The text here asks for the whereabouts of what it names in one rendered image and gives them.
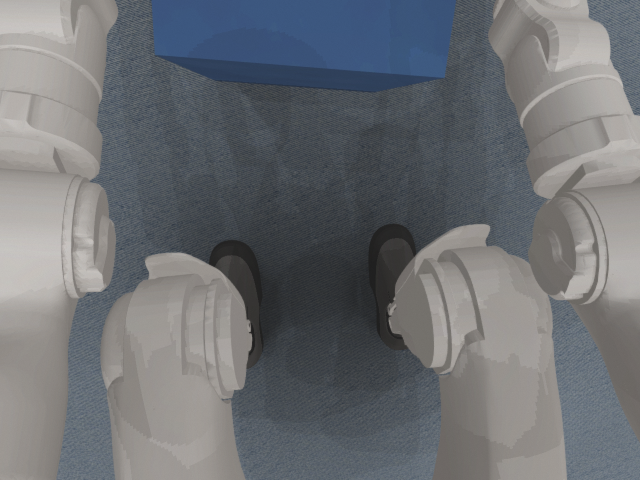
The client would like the left robot upper arm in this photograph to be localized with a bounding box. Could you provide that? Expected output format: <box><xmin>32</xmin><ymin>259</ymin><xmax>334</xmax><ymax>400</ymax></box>
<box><xmin>0</xmin><ymin>168</ymin><xmax>116</xmax><ymax>480</ymax></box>

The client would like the robot right forearm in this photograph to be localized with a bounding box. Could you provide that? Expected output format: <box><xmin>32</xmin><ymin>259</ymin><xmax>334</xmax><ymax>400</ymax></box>
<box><xmin>488</xmin><ymin>0</ymin><xmax>640</xmax><ymax>199</ymax></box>

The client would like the carton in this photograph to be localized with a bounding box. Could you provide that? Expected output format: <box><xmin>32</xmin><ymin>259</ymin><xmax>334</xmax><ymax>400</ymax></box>
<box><xmin>151</xmin><ymin>0</ymin><xmax>456</xmax><ymax>93</ymax></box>

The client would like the right robot upper arm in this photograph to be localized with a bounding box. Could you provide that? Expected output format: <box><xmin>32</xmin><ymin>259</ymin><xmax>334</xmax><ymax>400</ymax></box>
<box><xmin>528</xmin><ymin>182</ymin><xmax>640</xmax><ymax>442</ymax></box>

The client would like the left robot shin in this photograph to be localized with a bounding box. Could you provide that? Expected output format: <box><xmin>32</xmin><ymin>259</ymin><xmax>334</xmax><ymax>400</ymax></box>
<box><xmin>100</xmin><ymin>253</ymin><xmax>252</xmax><ymax>391</ymax></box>

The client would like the robot shin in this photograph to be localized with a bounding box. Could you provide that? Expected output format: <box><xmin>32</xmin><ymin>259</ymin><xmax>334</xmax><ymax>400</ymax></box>
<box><xmin>100</xmin><ymin>253</ymin><xmax>252</xmax><ymax>391</ymax></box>
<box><xmin>387</xmin><ymin>224</ymin><xmax>553</xmax><ymax>358</ymax></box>

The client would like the robot left forearm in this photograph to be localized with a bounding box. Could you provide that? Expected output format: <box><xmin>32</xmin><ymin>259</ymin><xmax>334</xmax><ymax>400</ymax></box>
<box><xmin>0</xmin><ymin>0</ymin><xmax>118</xmax><ymax>181</ymax></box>

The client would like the right robot shin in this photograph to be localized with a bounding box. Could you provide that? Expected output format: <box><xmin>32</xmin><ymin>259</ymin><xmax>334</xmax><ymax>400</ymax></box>
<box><xmin>387</xmin><ymin>224</ymin><xmax>553</xmax><ymax>358</ymax></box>

